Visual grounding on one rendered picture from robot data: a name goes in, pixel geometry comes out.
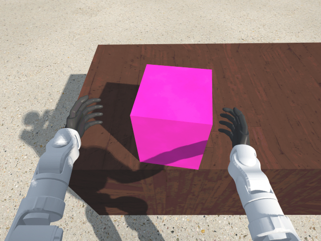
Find right robot forearm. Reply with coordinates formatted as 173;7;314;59
228;145;301;241

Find pedestal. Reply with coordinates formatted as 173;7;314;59
68;43;321;215

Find robot left hand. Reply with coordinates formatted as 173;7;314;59
65;95;103;138

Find left robot forearm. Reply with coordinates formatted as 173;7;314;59
4;128;81;241

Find robot left upper arm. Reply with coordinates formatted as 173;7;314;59
9;225;63;241

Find robot right hand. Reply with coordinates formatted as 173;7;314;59
218;107;250;148

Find carton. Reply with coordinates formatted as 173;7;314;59
130;64;213;170

